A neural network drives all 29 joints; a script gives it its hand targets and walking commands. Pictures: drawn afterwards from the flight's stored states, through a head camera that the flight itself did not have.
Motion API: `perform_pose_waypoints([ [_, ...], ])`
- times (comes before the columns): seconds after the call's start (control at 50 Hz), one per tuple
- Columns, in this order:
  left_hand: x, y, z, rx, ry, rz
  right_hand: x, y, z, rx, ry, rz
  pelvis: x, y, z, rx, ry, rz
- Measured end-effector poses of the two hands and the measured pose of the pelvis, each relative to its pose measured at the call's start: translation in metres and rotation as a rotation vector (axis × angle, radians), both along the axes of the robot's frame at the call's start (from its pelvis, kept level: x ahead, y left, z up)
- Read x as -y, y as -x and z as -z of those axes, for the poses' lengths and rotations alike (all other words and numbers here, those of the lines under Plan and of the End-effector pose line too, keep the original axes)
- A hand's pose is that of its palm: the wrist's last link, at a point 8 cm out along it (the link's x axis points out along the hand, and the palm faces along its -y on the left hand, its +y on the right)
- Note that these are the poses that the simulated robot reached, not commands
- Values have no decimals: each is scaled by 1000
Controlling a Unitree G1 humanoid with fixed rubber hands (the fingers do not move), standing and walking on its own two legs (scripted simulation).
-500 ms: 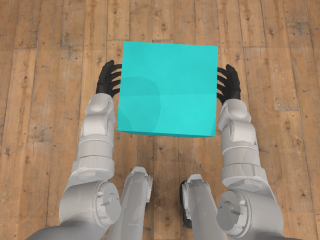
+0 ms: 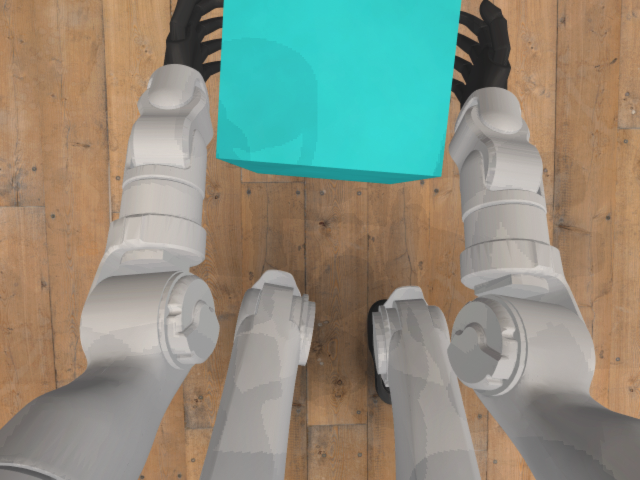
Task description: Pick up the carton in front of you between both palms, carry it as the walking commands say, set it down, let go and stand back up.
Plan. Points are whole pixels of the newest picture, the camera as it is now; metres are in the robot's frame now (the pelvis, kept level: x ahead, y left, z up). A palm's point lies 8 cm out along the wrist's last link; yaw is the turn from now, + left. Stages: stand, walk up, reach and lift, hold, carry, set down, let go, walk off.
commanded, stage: set down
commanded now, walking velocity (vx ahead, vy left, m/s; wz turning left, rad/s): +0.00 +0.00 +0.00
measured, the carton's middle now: (332, 92) +0.53 +0.06 -0.20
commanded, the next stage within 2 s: none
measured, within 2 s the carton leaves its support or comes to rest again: rests again in 0.78 s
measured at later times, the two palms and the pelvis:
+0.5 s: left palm (212, 72) +0.55 +0.22 -0.25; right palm (436, 100) +0.55 -0.08 -0.25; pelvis +0.00 +0.00 -0.08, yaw -1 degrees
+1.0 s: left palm (217, 91) +0.53 +0.22 -0.27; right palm (435, 112) +0.55 -0.09 -0.27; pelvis -0.01 +0.00 -0.10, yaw -2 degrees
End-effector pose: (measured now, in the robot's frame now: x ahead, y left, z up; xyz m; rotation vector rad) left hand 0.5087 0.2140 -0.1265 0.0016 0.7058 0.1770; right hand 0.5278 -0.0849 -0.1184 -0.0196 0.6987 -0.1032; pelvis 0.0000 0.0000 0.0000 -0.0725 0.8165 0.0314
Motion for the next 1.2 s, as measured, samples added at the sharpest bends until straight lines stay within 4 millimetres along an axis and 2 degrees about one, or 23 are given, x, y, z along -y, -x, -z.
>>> perform_pose_waypoints([
  [0.3,-9,-25,95,-29,-18,30,-8,-19,99,-27,7,0,-2,4,59,59,9,10],
  [0.42,-9,-33,116,-47,-33,44,-7,-23,124,-42,-6,8,-4,-1,73,96,-4,30],
  [0.54,-9,-38,120,-42,-33,37,-7,-28,132,-33,-15,2,-2,-4,83,109,-17,40],
  [0.86,-5,-21,143,-89,-13,67,0,-16,151,-72,-3,-26,4,5,96,185,-32,53],
  [1.2,-10,-21,148,-69,28,98,4,-17,155,-50,-38,-71,2,13,105,246,-26,56],
])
